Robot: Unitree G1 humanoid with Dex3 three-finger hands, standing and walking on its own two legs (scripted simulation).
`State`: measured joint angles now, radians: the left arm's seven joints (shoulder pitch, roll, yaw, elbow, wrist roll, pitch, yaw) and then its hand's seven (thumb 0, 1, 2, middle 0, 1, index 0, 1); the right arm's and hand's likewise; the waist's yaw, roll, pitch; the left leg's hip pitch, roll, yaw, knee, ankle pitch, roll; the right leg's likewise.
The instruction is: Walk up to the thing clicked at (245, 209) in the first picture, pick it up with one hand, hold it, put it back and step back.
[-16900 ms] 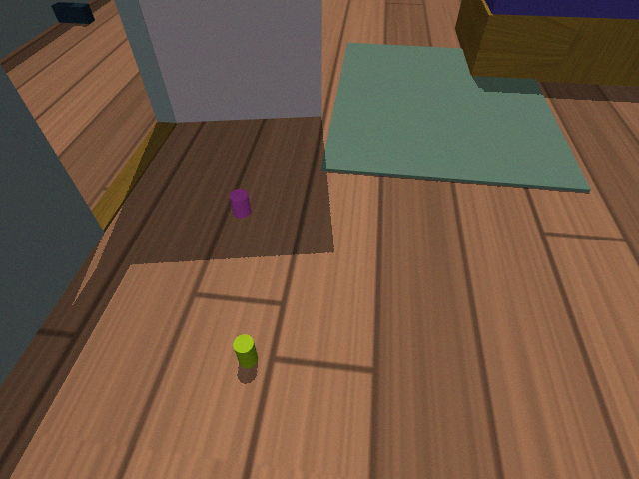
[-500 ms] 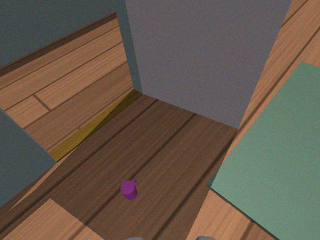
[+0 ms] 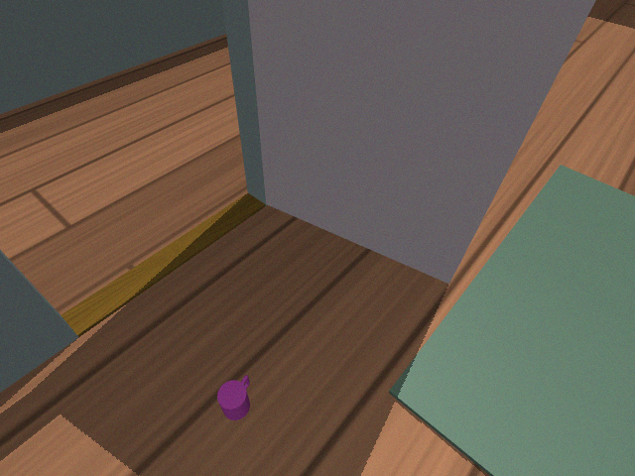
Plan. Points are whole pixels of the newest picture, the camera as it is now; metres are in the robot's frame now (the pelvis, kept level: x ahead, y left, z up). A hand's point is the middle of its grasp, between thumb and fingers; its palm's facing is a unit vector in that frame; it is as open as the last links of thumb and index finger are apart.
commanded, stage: walk up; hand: left
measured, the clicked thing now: (237, 395) +0.48 +0.22 -0.71
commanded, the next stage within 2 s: stand in 1.20 s
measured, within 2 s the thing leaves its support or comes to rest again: neither
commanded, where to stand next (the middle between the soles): +0.08 -0.01 m, yaw +0 degrees
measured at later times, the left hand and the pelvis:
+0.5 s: hand out of the picture +0.12 +0.24 -0.14, palm faces -0.01 -0.94 -0.33, open 7.4 cm; pelvis +0.02 -0.01 +0.01, yaw +0 degrees
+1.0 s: hand out of the picture +0.12 +0.25 -0.14, palm faces -0.04 -0.94 -0.33, open 7.4 cm; pelvis +0.03 +0.00 +0.01, yaw -1 degrees
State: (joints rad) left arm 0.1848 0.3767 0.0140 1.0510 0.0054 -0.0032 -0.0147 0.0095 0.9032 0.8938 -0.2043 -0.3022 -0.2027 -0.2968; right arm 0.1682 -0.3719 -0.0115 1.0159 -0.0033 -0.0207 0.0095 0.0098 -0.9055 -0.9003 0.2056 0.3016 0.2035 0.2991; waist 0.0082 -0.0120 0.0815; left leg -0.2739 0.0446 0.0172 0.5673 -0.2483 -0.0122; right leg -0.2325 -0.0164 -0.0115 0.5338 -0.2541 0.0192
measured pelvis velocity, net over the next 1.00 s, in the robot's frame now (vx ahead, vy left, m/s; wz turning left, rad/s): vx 0.03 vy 0.00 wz -0.03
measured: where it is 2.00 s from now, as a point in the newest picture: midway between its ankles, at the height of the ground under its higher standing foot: outside the picture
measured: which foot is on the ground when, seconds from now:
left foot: down 0.00-1.00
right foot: down 0.00-1.00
